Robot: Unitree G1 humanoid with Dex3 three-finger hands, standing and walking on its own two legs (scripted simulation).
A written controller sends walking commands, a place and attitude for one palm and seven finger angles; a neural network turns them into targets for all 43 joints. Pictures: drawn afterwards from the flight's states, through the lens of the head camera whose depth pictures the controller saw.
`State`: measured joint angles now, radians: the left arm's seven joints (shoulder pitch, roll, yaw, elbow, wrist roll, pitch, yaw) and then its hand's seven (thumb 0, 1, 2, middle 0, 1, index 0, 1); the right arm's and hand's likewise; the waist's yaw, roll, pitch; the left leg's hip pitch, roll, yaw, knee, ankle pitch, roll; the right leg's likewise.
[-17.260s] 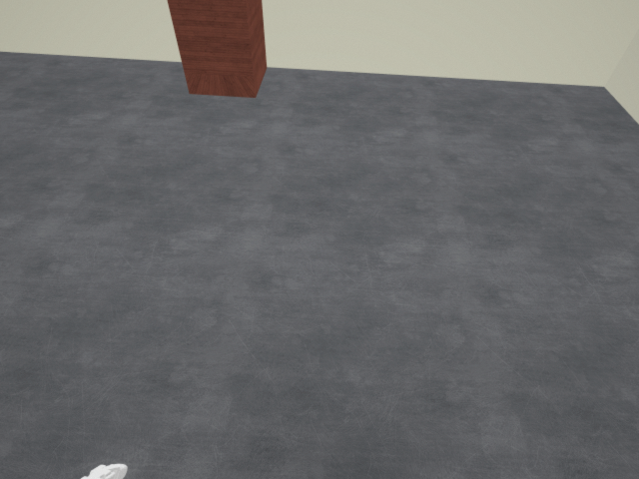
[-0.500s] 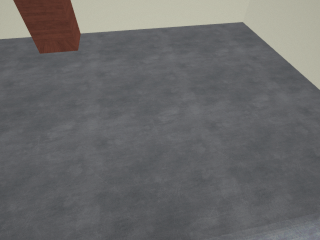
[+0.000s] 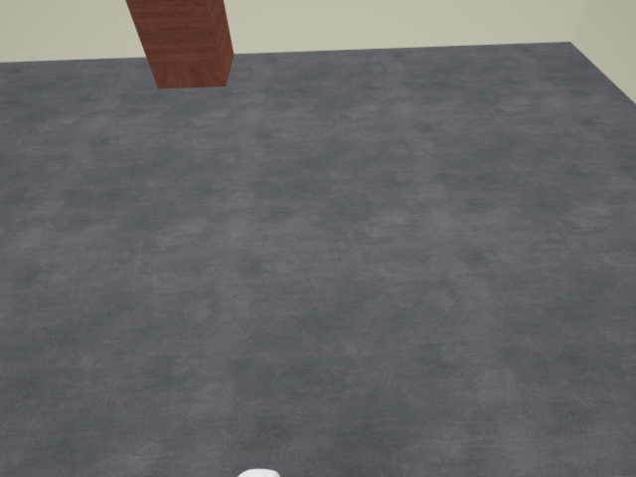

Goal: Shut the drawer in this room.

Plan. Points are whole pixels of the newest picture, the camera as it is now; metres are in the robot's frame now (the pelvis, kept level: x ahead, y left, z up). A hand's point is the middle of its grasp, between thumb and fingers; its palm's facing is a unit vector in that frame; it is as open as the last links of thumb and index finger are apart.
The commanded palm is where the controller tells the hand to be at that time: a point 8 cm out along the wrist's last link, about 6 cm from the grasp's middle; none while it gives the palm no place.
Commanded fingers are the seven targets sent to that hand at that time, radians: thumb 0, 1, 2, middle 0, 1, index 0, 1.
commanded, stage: turn or walk to find it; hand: left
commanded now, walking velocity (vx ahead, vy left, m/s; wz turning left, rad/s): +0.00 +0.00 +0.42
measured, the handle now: out of the picture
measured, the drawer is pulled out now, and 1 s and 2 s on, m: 0.22 0.22 0.22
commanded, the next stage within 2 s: stand and wait in 0.64 s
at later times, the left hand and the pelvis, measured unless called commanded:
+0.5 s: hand out of the picture +0.02 +0.24 -0.16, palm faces +0.23 -0.94 -0.27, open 7.4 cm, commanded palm none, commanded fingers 0.00 0.90 0.90 -0.20 -0.30 -0.20 -0.30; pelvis -0.02 +0.01 +0.00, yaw +12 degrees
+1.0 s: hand out of the picture -0.12 +0.17 -0.17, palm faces +0.43 -0.88 -0.19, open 7.3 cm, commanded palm none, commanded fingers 0.00 0.90 0.90 -0.20 -0.30 -0.20 -0.30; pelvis +0.00 +0.02 +0.00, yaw +20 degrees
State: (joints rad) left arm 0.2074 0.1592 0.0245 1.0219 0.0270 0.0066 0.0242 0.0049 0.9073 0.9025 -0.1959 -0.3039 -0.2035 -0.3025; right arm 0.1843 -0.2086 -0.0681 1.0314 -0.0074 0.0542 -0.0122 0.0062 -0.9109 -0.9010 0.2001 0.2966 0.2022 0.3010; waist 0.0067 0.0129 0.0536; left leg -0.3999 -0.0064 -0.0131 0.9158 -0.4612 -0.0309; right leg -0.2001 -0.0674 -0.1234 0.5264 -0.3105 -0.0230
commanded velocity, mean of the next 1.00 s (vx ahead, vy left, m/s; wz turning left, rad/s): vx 0.14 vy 0.00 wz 0.24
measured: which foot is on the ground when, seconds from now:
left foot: up 0.00-0.18, down 0.20-0.56, up 0.58-0.98, down 1.00-1.00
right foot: down 0.00-0.20, up 0.22-0.54, down 0.56-1.00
